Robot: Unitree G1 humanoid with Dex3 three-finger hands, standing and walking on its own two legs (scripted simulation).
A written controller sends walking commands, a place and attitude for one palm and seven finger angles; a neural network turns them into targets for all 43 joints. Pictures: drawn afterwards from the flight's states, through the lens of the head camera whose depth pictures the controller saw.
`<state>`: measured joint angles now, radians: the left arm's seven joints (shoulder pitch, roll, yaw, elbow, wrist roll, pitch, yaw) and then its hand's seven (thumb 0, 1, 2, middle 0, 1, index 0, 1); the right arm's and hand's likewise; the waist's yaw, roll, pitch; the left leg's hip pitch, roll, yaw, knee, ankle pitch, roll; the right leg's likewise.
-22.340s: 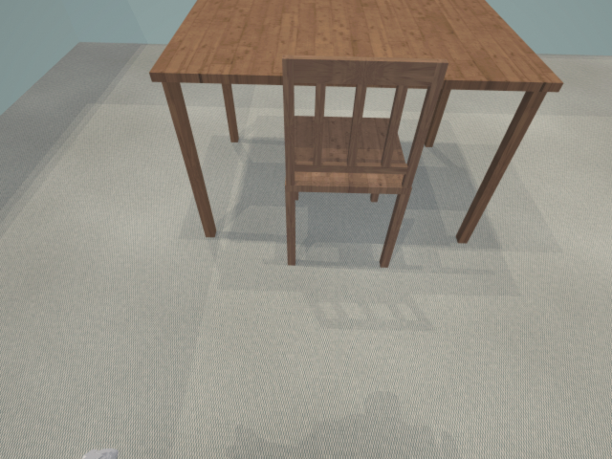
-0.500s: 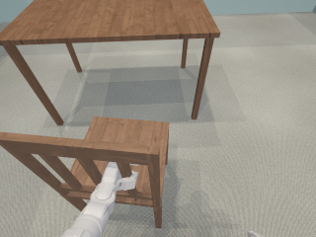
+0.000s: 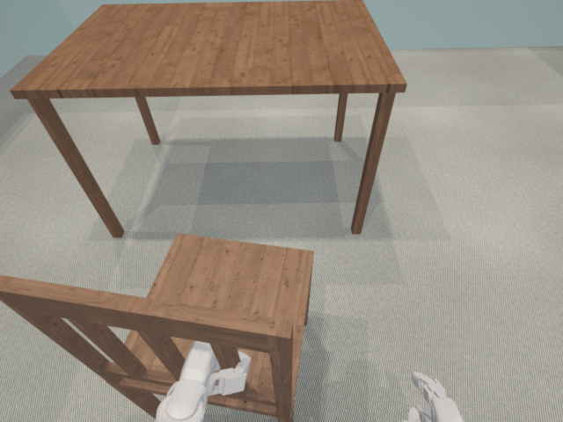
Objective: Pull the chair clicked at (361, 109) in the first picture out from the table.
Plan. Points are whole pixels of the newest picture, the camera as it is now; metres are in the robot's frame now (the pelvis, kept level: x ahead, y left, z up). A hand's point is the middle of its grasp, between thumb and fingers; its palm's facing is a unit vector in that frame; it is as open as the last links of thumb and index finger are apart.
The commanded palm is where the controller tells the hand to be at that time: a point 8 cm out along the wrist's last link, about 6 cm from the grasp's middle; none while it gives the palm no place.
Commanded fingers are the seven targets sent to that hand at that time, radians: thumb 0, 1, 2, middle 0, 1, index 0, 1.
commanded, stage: stop walking, hand still on the chair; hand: left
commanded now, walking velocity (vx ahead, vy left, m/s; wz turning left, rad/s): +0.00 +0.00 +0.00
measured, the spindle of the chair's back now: (171, 357) +0.25 +0.21 -0.12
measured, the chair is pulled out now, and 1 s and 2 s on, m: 0.65 0.65 0.65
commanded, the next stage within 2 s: open the thumb and straighten the fingers in 0.24 s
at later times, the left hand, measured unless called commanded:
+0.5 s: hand (237, 367) +0.22 +0.09 -0.07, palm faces -0.14 -0.99 -0.06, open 6.3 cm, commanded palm +0.20 +0.14 -0.05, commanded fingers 0.00 -0.19 0.38 -0.50 -1.45 -0.50 -1.45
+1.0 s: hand (227, 370) +0.22 +0.10 -0.07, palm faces -0.11 -0.99 -0.09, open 16.5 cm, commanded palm +0.21 +0.15 -0.05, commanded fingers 0.00 -0.55 0.20 0.00 0.00 0.00 0.00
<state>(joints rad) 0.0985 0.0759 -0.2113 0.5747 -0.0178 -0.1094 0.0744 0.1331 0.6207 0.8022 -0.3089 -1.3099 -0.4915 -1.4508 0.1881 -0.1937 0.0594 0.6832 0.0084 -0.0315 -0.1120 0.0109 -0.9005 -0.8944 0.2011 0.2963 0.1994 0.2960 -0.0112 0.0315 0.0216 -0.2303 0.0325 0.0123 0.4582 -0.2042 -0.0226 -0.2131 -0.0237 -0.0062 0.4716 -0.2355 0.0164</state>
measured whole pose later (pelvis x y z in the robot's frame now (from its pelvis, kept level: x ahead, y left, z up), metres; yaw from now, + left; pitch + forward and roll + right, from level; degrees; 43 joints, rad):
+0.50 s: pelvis +0.01 +0.00 -0.01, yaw +1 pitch +3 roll +0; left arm 0.22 0.12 -0.19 0.34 -0.05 -0.03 0.02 0.09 0.52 0.74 -0.37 -1.38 -0.49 -1.45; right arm 0.23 -0.20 0.04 0.60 0.05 -0.04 -0.03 0.01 -0.90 -0.89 0.20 0.30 0.20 0.30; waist -0.05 0.01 -0.05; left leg -0.37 0.02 -0.01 0.60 -0.28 -0.02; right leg -0.35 -0.04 -0.02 0.63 -0.33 0.01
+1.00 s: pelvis +0.03 +0.00 -0.05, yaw +3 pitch +10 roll +0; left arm 0.44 0.16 -0.17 -0.08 -0.04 0.20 -0.01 -0.01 -0.52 0.21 -0.14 -0.40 -0.13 -0.41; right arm 0.26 -0.23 0.03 0.47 0.03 -0.14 -0.07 0.01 -0.90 -0.89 0.20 0.30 0.20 0.30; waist -0.05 0.05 -0.14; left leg -0.64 0.01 -0.04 0.92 -0.46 -0.03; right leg -0.59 -0.05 -0.05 0.92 -0.51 0.01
